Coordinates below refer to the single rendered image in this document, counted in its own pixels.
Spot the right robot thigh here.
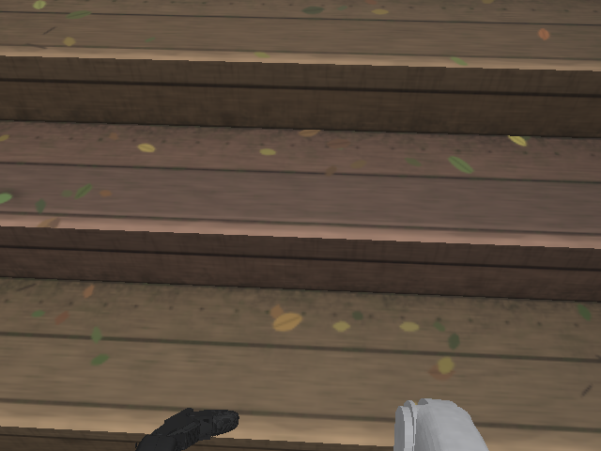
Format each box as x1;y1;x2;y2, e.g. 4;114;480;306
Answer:
393;398;489;451

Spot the robot left hand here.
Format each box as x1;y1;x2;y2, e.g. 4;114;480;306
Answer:
135;408;239;451

